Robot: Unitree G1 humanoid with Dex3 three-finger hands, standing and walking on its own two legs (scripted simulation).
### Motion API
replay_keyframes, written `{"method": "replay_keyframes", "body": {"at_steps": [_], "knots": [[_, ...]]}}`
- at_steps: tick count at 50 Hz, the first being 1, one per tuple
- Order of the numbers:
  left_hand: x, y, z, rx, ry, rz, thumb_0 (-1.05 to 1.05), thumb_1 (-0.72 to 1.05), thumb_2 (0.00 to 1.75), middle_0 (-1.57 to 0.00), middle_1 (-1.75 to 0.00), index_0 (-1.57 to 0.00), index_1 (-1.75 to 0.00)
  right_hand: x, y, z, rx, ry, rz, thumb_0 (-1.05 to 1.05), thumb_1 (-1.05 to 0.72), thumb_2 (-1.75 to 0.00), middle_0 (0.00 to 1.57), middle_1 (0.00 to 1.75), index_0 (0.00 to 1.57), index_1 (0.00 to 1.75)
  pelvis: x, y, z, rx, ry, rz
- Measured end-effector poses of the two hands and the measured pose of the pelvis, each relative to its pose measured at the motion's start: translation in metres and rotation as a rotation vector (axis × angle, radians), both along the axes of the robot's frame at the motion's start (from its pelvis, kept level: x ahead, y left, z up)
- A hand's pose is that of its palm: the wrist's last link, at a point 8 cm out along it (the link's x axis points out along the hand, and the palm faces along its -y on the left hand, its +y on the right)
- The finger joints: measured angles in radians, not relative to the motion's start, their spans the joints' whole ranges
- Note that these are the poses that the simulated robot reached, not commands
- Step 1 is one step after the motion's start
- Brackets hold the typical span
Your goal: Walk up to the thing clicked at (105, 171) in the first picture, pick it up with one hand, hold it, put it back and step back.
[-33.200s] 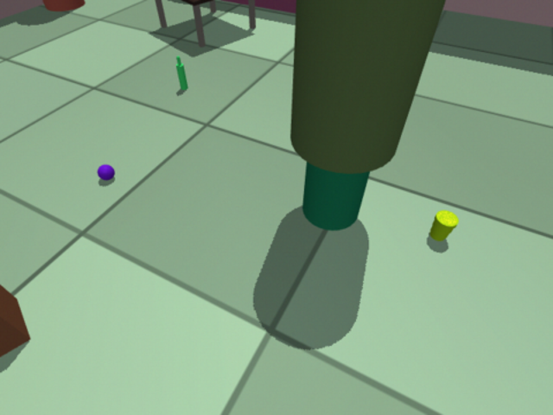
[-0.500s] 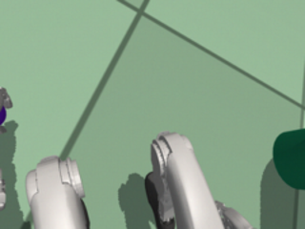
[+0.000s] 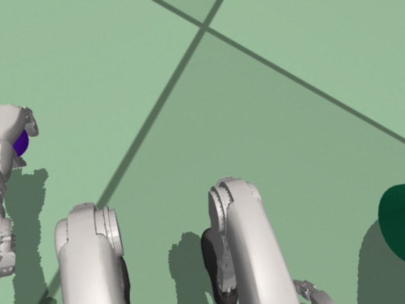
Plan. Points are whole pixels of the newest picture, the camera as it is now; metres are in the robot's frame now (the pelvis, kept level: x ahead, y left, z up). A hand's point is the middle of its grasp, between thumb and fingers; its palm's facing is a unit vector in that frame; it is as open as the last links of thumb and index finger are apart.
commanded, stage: lift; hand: left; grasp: from above
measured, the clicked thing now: (3, 140) +0.47 +0.32 -0.16
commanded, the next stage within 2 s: hold in 1.62 s
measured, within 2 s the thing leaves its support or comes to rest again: neither
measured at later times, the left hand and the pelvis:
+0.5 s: hand out of the picture +0.40 +0.31 -0.02, palm faces -0.43 -0.09 -0.90, open 8.3 cm; pelvis +0.00 +0.00 +0.09, yaw +3 degrees
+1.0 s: hand out of the picture +0.34 +0.28 +0.19, palm faces -0.41 -0.13 -0.90, open 8.3 cm; pelvis +0.02 +0.00 +0.27, yaw +6 degrees
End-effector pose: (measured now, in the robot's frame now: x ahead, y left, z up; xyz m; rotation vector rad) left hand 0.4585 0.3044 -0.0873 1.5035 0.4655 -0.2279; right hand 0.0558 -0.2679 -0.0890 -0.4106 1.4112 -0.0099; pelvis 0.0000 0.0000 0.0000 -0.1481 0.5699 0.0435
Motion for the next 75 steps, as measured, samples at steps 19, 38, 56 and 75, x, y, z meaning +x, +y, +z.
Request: {"method": "replay_keyframes", "body": {"at_steps": [19, 38, 56, 75], "knots": [[-0.036, 0.007, 0.086, -0.011, 0.028, 0.009, 0.02, -0.02, 0.61, -0.51, -0.78, -0.89, -0.81, 0.028, 0.005, 0.043, 0.018, -0.089, -0.059, 0.01, -0.92, -0.9, 0.2, 0.29, 0.2, 0.3, -0.001, 0.001, 0.058, 0.022, 0.022, 0.023], [-0.093, -0.005, 0.233, -0.044, -0.016, 0.035, 0.01, -0.01, 0.61, -0.5, -0.79, -0.87, -0.85, 0.094, 0.02, 0.158, 0.032, -0.304, -0.067, 0.01, -0.92, -0.9, 0.2, 0.29, 0.2, 0.3, 0.001, 0.003, 0.174, 0.055, -0.069, 0.054], [-0.116, -0.023, 0.375, -0.041, 0.009, 0.054, 0.01, -0.01, 0.6, -0.5, -0.79, -0.86, -0.85, 0.107, 0.028, 0.285, 0.06, -0.402, -0.124, 0.01, -0.91, -0.9, 0.2, 0.3, 0.2, 0.3, 0.027, 0.003, 0.303, 0.11, -0.235, 0.062], [-0.097, -0.041, 0.446, -0.033, 0.011, 0.068, 0.01, -0.01, 0.6, -0.5, -0.79, -0.86, -0.85, 0.114, 0.018, 0.354, 0.059, -0.381, -0.16, 0.01, -0.91, -0.9, 0.2, 0.3, 0.2, 0.3, 0.061, 0.001, 0.378, 0.145, -0.347, 0.06]]}}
